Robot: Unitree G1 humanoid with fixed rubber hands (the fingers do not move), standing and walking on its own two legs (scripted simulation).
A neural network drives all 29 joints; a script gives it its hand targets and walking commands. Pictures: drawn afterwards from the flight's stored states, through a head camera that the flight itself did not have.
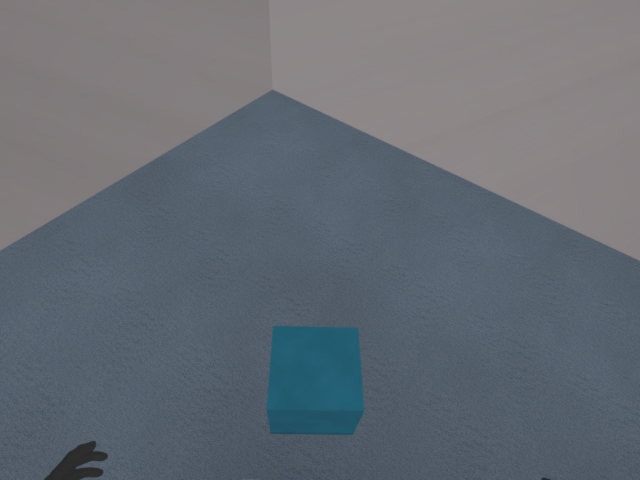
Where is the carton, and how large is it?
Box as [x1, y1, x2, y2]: [267, 326, 363, 434]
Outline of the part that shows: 273,326 267,399 267,414 271,433 352,434 363,412 357,328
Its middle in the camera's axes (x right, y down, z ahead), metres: -0.01 +0.40 +1.10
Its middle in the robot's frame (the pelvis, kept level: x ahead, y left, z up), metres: +0.46 -0.02 -0.63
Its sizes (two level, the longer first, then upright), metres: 0.235 0.219 0.232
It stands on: the floor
